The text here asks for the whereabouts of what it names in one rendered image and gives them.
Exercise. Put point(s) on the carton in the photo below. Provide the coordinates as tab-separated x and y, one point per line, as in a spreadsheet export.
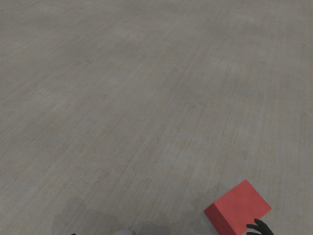
233	211

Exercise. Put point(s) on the right robot hand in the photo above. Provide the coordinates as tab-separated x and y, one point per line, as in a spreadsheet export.
260	227

